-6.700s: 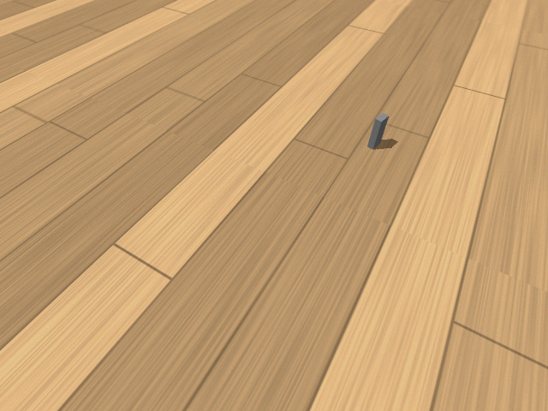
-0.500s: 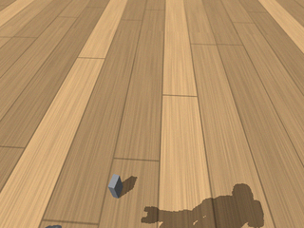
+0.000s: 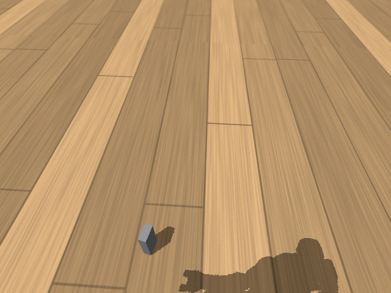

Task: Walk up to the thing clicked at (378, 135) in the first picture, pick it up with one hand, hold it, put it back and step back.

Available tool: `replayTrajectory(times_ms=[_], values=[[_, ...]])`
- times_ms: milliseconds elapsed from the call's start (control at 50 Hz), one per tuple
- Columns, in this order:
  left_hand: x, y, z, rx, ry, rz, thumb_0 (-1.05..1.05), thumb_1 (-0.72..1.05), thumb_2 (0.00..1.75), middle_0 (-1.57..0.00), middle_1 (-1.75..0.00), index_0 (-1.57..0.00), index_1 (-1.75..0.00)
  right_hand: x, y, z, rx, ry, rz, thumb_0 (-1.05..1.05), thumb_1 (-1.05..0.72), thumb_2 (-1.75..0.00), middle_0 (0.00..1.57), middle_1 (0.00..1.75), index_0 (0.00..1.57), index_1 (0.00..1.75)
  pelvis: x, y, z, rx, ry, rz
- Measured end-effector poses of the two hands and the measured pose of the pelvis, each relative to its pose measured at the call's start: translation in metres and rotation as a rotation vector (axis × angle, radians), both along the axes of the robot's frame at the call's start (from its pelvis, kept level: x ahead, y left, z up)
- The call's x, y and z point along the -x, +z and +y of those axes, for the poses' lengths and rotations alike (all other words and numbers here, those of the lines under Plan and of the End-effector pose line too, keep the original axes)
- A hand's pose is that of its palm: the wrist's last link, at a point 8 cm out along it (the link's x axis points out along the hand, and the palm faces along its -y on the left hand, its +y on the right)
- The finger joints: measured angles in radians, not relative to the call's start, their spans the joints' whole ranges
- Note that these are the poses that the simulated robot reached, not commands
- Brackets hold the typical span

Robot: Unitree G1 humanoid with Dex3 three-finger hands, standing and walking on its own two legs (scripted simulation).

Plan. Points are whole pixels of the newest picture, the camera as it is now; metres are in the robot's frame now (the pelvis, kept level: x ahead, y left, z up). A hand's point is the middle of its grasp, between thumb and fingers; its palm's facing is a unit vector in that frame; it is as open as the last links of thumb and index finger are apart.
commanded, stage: stand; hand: left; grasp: from the side
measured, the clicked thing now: (148, 240) +0.45 +0.24 -0.69
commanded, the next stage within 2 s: go down in 0.84 s
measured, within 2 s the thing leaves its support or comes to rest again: neither
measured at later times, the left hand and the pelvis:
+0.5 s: hand out of the picture +0.07 +0.26 -0.16, palm faces -0.03 -0.94 -0.35, open 7.4 cm; pelvis +0.00 +0.00 +0.00, yaw +0 degrees
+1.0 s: hand out of the picture +0.09 +0.25 -0.16, palm faces +0.01 -0.94 -0.34, open 7.6 cm; pelvis +0.01 +0.00 +0.00, yaw +0 degrees
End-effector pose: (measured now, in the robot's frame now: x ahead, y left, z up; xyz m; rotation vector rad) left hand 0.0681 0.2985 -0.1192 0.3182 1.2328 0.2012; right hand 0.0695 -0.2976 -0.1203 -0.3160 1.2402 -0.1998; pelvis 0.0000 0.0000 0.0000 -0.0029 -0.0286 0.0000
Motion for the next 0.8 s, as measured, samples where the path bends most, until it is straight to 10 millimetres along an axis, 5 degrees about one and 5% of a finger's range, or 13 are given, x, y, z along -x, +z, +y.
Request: replayTrajectory(times_ms=[800], values=[[-0.005, 0.0, 0.0, -0.002, -0.007, 0.009, 0.0, 0.91, 0.9, -0.2, -0.3, -0.2, -0.3, -0.004, -0.001, -0.001, 0.001, 0.004, 0.01, 0.0, -0.91, -0.9, 0.21, 0.3, 0.2, 0.3, -0.006, 0.0, 0.0, -0.001, -0.003, 0.008]])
